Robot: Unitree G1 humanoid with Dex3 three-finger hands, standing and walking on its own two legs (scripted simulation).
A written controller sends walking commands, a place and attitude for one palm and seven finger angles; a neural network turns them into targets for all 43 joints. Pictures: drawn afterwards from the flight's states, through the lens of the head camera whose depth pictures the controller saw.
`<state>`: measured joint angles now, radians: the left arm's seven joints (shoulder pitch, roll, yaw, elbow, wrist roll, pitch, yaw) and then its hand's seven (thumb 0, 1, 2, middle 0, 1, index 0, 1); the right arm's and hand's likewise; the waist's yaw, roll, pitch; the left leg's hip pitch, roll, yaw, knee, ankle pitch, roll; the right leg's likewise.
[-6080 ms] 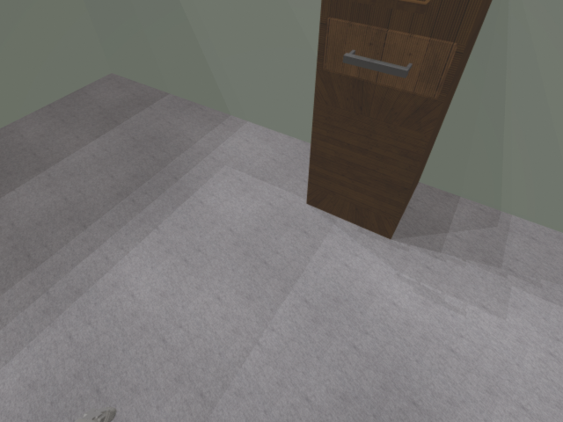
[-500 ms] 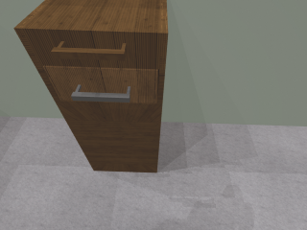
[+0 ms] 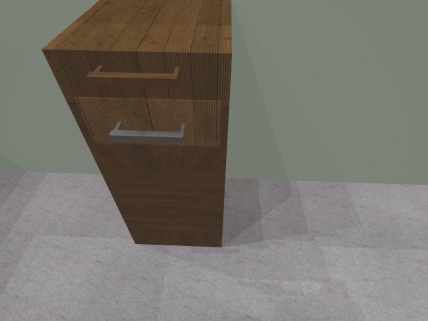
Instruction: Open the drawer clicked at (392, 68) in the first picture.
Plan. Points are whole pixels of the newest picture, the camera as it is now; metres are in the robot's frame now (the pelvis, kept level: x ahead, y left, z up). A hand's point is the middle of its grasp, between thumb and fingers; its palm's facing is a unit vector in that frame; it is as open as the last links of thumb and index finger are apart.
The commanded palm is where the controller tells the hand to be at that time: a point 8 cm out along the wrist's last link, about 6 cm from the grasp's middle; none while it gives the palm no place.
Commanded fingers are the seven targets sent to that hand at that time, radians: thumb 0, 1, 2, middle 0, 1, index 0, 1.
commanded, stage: shuffle to correct the standing spot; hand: left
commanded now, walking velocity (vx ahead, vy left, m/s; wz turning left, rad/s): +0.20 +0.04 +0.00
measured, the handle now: (149, 131) +0.58 +0.22 +0.01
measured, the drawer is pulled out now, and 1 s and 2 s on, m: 0.00 0.00 0.00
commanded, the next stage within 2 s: come to a stop and stand still in 0.24 s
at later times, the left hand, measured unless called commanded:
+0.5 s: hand out of the picture +0.06 +0.16 -0.18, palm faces +0.06 -0.98 -0.19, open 7.3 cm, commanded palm none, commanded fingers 0.00 0.90 0.90 -0.20 -0.30 -0.20 -0.30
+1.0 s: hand out of the picture +0.08 +0.19 -0.17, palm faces +0.00 -0.98 -0.22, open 7.4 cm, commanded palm none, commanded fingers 0.00 0.90 0.90 -0.20 -0.30 -0.20 -0.30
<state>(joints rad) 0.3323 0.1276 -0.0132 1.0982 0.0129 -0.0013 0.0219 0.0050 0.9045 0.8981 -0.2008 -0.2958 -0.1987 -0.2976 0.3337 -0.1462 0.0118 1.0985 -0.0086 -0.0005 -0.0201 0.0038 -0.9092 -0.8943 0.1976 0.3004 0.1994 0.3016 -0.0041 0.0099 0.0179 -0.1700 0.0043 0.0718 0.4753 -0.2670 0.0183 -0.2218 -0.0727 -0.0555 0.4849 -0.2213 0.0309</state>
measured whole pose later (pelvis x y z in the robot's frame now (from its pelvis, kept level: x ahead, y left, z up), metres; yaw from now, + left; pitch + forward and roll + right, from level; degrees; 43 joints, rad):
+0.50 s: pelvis +0.06 +0.00 -0.01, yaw +1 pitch -1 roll +0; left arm 0.33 0.11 0.02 1.08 0.02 -0.05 0.03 0.02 0.92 0.90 -0.20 -0.30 -0.20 -0.30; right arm 0.40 -0.12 0.01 1.12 0.00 -0.02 -0.04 0.00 -0.91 -0.89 0.20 0.30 0.20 0.30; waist -0.02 0.04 0.03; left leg -0.18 0.02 0.06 0.63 -0.44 0.02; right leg -0.24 -0.03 -0.12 0.61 -0.34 -0.02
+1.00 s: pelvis +0.02 +0.01 -0.01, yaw +0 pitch -2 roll +0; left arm 0.24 0.17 -0.01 1.00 0.01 0.02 0.03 0.01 0.91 0.90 -0.20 -0.30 -0.20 -0.30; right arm 0.23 -0.19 -0.01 0.97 -0.01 0.01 -0.02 0.01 -0.91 -0.89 0.20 0.30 0.20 0.30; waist -0.01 0.01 0.03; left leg -0.20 0.00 0.10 0.56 -0.32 0.04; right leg -0.26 -0.05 -0.09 0.56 -0.26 0.00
